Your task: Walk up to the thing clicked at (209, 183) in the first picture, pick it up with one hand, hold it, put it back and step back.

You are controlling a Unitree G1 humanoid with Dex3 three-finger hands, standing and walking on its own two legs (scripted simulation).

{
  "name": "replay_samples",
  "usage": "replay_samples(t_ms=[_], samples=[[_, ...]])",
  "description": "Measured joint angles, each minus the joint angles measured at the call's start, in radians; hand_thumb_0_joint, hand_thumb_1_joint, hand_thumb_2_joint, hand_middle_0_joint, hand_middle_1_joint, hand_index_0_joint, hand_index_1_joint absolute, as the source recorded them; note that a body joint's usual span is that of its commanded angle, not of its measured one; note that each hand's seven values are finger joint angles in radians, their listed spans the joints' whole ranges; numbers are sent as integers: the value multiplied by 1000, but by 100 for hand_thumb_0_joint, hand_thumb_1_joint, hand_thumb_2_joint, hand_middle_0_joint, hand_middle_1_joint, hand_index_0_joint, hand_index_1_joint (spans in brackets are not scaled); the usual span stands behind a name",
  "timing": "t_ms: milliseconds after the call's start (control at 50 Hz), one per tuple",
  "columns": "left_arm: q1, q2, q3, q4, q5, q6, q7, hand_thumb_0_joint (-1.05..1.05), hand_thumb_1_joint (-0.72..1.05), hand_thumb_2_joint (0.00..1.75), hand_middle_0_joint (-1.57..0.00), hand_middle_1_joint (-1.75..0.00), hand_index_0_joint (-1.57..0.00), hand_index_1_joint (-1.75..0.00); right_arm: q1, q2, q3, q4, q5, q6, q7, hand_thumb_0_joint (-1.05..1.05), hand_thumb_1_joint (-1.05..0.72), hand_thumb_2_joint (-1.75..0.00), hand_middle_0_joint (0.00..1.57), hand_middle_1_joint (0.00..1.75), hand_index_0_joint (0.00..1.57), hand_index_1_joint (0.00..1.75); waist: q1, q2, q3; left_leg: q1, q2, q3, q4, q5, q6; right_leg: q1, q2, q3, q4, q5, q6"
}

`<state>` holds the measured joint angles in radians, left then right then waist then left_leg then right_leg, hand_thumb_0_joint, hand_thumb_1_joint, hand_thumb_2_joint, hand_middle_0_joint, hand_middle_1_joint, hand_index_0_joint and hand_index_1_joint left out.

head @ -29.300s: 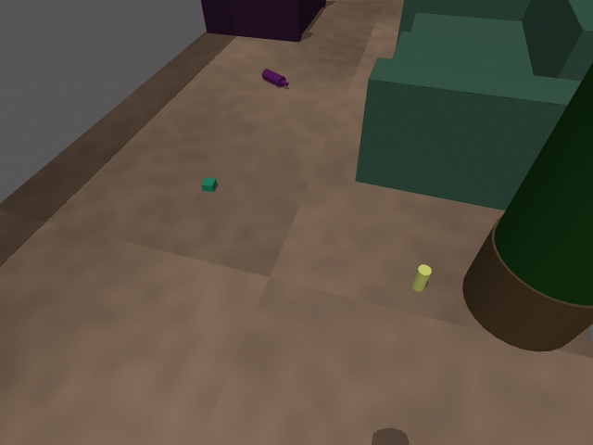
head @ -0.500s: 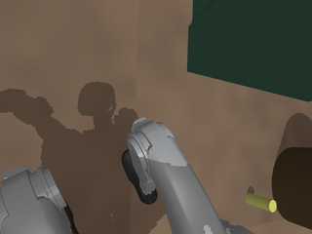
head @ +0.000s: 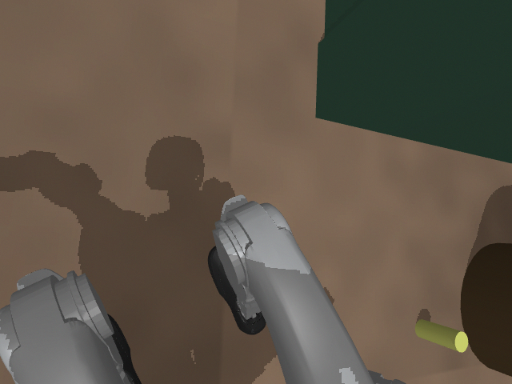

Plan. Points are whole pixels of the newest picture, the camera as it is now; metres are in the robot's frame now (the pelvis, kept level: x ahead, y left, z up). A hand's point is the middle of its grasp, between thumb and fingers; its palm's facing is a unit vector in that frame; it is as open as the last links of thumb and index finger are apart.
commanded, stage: approach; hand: left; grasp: from above
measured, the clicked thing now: out of the picture +0.47 +0.32 -0.33
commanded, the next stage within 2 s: close in in 0.06 s
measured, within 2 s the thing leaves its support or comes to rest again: neither
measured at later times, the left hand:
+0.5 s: hand out of the picture +0.47 +0.31 -0.25, palm faces -0.05 -0.45 -0.89, open 14.2 cm
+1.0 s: hand out of the picture +0.47 +0.32 -0.27, palm faces +0.00 -0.46 -0.89, open 13.7 cm
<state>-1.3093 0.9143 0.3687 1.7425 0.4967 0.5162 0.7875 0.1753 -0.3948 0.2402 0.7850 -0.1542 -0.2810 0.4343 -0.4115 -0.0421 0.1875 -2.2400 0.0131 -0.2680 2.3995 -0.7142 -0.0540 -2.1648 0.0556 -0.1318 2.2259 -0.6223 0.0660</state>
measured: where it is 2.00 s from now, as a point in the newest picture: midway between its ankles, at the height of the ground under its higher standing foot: (186, 339)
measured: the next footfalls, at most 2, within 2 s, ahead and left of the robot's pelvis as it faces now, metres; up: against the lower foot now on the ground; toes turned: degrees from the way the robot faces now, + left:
none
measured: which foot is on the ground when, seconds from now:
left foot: down 0.00-1.00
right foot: down 0.00-1.00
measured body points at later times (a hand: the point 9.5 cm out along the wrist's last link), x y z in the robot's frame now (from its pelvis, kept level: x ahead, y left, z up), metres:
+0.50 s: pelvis +0.00 +0.00 +0.00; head +0.32 +0.10 +0.30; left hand +0.47 +0.33 -0.20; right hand -0.02 -0.25 -0.04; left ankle +0.07 +0.14 -0.31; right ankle +0.12 -0.12 -0.31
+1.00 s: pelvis +0.01 +0.01 -0.02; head +0.32 +0.10 +0.28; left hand +0.47 +0.34 -0.22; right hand +0.00 -0.25 -0.06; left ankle +0.07 +0.14 -0.31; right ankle +0.12 -0.12 -0.31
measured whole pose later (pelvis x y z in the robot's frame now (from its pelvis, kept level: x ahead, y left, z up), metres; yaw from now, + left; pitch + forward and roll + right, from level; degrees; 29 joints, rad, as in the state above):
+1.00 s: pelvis +0.01 +0.01 -0.02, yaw -1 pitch +28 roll -15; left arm -1.38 1.06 0.35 1.80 0.47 0.43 0.85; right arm 0.10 -0.44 0.35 0.68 -0.21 -0.28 0.43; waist -0.48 -0.13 0.31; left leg -2.25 -0.02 -0.31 2.49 -0.75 -0.06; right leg -2.15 0.04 -0.16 2.29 -0.66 0.08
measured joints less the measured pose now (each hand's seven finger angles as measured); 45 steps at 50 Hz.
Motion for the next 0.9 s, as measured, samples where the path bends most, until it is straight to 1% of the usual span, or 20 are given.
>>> replay_samples(t_ms=[60, 120, 200, 220, 260, 320, 400, 480, 580, 640, 720, 840, 900], samples=[[0, -6, -15, 15, 27, -19, -4, 0, -45, 95, -14, -96, -13, -97, -22, 10, 0, 15, -9, -5, -7, 0, -91, -89, 20, 30, 20, 30, -3, -8, -9, -2, -7, 0, 3, 6, 1, 4, -5, -1, 3, 0, -1], [-11, 2, -33, 35, 58, -39, -14, 0, -43, 94, -14, -97, -13, -97, -48, 17, -3, 32, -20, -11, -21, 0, -91, -89, 20, 30, 20, 30, -12, -14, -10, -6, -14, -2, 9, 11, 3, 6, -10, -2, 7, 0, -2], [-30, 22, -56, 63, 115, -69, -17, 0, -44, 93, -14, -98, -13, -98, -69, 19, 3, 41, -28, -19, -37, 0, -91, -89, 20, 30, 20, 30, -23, -20, -1, -11, -16, -5, 16, 9, 4, 6, -10, -5, 10, -2, -1], [-35, 29, -57, 68, 126, -75, -14, 0, -44, 94, -14, -98, -13, -98, -71, 19, 5, 40, -30, -21, -39, 0, -91, -89, 20, 30, 20, 30, -26, -21, 3, -10, -16, -6, 17, 8, 5, 6, -10, -5, 11, -3, -1], [-46, 43, -58, 74, 134, -82, -5, 0, -46, 95, -13, -99, -12, -99, -72, 18, 10, 35, -35, -25, -43, 0, -91, -89, 20, 30, 20, 30, -33, -25, 13, -8, -16, -6, 17, 5, 5, 8, -10, -5, 10, -5, 2], [-66, 62, -56, 85, 126, -87, 14, 0, -49, 97, -12, -99, -11, -100, -66, 14, 21, 28, -45, -35, -42, 0, -91, -89, 20, 30, 20, 30, -42, -33, 27, -6, -15, -7, 15, 1, 5, 10, -10, -6, 9, -9, 5], [-79, 80, -46, 89, 95, -88, 31, 0, -53, 100, -11, -98, -9, -100, -50, 5, 39, 10, -54, -39, -39, 0, -91, -89, 20, 30, 20, 30, -53, -48, 43, -2, -12, -13, 17, -9, 1, 12, -9, -11, 9, -15, 3], [-81, 93, -28, 75, 73, -87, 41, 0, -55, 102, -11, -97, -8, -99, -38, -7, 55, -8, -61, -37, -33, 0, -90, -90, 20, 30, 20, 30, -63, -66, 66, 5, -13, -21, 23, -18, -3, 19, -9, -18, 13, -22, 1], [-81, 110, -1, 55, 67, -88, 63, 0, -55, 102, -12, -96, -8, -99, -35, -25, 69, -32, -65, -27, -21, 0, -90, -90, 20, 30, 20, 30, -68, -83, 93, 5, -14, -30, 37, -24, -5, 21, -7, -24, 21, -26, 1], [-86, 125, 9, 52, 50, -88, 78, 0, -54, 102, -12, -94, -8, -98, -38, -34, 74, -50, -68, -23, -14, 0, -90, -90, 20, 30, 20, 30, -69, -89, 110, 5, -18, -33, 46, -25, -6, 23, -9, -26, 29, -28, 2], [-85, 139, 6, 49, 15, -85, 86, 0, -52, 101, -13, -94, -9, -97, -50, -45, 79, -68, -70, -19, -8, 0, -90, -90, 20, 30, 20, 30, -72, -90, 127, 3, -25, -36, 62, -25, -3, 27, -13, -27, 42, -32, 6], [-81, 151, -3, 61, -12, -86, 82, 0, -48, 99, -13, -93, -10, -96, -64, -48, 91, -89, -62, -7, -6, 0, -90, -90, 20, 30, 20, 30, -70, -87, 130, -6, -26, -38, 81, -30, -1, 19, -11, -27, 57, -35, 11], [-79, 149, -10, 66, -18, -86, 79, 0, -46, 98, -14, -93, -11, -96, -68, -46, 100, -99, -60, -2, -3, 0, -90, -90, 19, 30, 20, 30, -69, -88, 127, -7, -26, -40, 87, -33, -1, 19, -11, -28, 61, -37, 11]])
